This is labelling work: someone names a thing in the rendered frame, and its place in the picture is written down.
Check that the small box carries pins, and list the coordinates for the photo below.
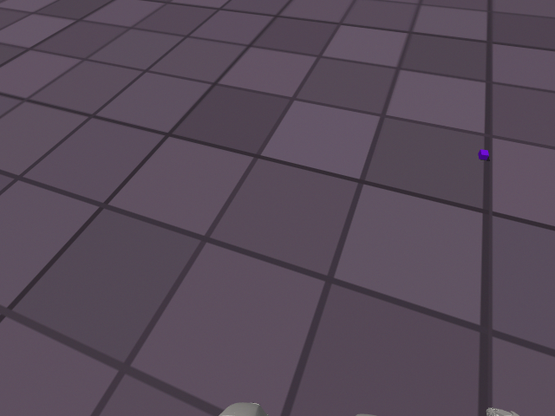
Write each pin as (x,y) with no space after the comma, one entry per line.
(483,154)

